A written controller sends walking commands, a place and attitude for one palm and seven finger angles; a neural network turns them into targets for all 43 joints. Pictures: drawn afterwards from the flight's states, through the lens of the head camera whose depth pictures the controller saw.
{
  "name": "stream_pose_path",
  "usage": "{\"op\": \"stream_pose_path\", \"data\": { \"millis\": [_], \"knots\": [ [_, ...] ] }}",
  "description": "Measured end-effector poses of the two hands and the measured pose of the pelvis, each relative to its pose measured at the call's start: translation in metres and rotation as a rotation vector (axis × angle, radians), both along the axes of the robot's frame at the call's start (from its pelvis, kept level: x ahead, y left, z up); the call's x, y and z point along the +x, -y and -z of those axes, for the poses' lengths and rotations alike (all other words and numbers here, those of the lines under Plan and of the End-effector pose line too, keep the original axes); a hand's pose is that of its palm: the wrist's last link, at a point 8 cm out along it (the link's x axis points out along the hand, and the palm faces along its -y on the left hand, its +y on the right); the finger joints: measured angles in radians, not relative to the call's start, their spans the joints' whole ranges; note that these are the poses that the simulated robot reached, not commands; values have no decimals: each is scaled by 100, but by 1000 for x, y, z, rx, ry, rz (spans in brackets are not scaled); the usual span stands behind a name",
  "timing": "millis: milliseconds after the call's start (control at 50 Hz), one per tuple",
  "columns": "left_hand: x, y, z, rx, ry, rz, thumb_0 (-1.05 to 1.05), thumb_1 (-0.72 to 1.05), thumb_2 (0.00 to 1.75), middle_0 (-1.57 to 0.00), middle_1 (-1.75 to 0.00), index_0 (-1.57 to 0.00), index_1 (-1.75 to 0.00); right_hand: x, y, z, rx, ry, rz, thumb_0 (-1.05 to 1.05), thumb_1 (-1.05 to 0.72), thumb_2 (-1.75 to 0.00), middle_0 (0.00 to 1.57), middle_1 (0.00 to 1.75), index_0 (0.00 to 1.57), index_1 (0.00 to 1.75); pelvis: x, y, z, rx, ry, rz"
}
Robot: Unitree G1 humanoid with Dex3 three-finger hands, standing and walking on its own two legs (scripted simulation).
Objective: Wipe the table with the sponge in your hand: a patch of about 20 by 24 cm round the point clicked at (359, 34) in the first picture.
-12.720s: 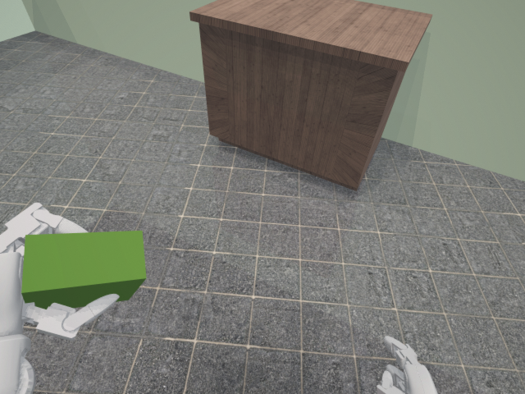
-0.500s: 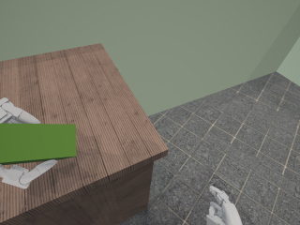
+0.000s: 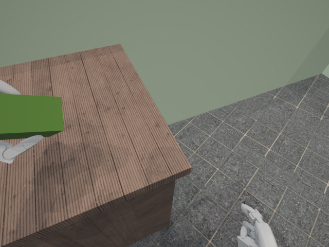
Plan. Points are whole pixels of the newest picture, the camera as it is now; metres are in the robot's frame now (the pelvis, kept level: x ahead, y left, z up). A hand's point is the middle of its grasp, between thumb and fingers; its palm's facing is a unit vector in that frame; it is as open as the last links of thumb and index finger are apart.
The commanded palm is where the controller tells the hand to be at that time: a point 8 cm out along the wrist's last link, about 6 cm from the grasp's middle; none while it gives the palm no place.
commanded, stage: come to a stop and stand still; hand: left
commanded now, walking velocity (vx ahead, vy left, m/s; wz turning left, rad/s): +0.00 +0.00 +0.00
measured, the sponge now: (30, 119) +0.27 +0.26 +0.22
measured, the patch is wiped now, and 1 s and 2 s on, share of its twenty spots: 0.00 0.00 0.00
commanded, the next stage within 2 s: look again from close up in 1.12 s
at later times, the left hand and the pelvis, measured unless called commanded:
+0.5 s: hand (25, 139) +0.25 +0.27 +0.19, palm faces +0.40 -0.81 -0.43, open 10.0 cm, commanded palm +0.19 +0.30 +0.18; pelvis +0.03 +0.02 +0.00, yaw +0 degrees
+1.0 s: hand out of the picture +0.21 +0.31 +0.17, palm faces +0.37 -0.83 -0.42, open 9.9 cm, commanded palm +0.15 +0.34 +0.18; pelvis -0.01 +0.06 +0.00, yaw -1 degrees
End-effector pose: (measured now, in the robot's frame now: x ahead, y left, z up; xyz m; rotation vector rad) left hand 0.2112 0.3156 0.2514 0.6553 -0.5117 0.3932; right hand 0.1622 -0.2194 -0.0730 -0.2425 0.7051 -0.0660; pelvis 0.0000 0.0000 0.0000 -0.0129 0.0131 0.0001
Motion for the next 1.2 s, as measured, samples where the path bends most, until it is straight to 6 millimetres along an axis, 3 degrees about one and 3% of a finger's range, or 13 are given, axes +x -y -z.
{"op": "stream_pose_path", "data": {
  "millis": [60,180,260,320,460,520,600,740,800,860,980,1080,1200],
  "knots": [
    [4,-8,11,-50,-66,-46,-1,-49,102,-76,-136,-76,-136,1,4,4,47,3,18,1,-90,-90,20,29,20,30,9,-2,-1,3,-20,24],
    [-7,19,99,-244,-379,-11,-1,-49,102,-76,-136,-76,-136,1,14,14,44,-53,28,1,-90,-90,20,29,20,30,26,-7,-1,9,-25,32],
    [-7,25,131,-303,-449,-1,-1,-49,102,-76,-136,-76,-136,8,15,12,-20,-114,-12,1,-91,-90,20,29,20,30,29,-4,1,12,-17,7],
    [1,17,125,-289,-402,-11,-1,-49,102,-76,-136,-76,-136,20,13,6,-46,-109,-38,2,-91,-90,20,29,20,30,29,-2,2,8,-13,-11],
    [1,6,60,-151,-161,30,-1,-49,102,-76,-136,-76,-136,51,-2,-10,-24,15,-54,1,-91,-90,20,29,20,30,27,-14,4,1,-9,-12],
    [-6,4,47,-126,-127,53,-1,-49,102,-76,-136,-76,-136,55,-10,-12,3,53,-31,1,-91,-90,20,29,20,30,25,-23,3,5,-6,1],
    [-14,-8,62,-166,-214,22,-1,-49,102,-76,-136,-76,-135,49,-22,-10,33,53,9,1,-91,-90,20,29,20,30,20,-33,1,-2,3,8],
    [-29,-24,108,-311,-352,-34,-1,-49,102,-76,-136,-76,-135,16,-41,-8,4,-13,11,1,-91,-90,20,29,20,30,4,-42,-1,-16,32,10],
    [-33,-19,105,-326,-322,1,-1,-49,102,-76,-136,-76,-135,3,-47,-9,-15,-24,0,1,-90,-90,20,29,20,30,-3,-47,-2,-19,41,7],
    [-35,-17,89,-287,-263,44,-1,-49,102,-76,-136,-76,-135,-7,-51,-10,-22,-22,-1,1,-90,-90,20,29,20,30,-8,-51,-2,-21,43,6],
    [-39,-28,63,-184,-195,49,-1,-49,102,-76,-136,-76,-135,-18,-57,-8,-4,-12,28,1,-90,-90,20,30,20,30,-12,-59,-3,-22,38,15],
    [-41,-37,77,-216,-262,10,-1,-49,102,-76,-136,-76,-135,-24,-57,-5,7,-21,51,1,-90,-90,20,30,20,30,-12,-63,-3,-19,35,24],
    [-41,-30,98,-285,-316,19,-1,-49,102,-76,-136,-76,-135,-25,-52,-6,-20,-31,46,1,-90,-90,20,30,20,30,-11,-62,-3,-18,44,19]
  ]
}}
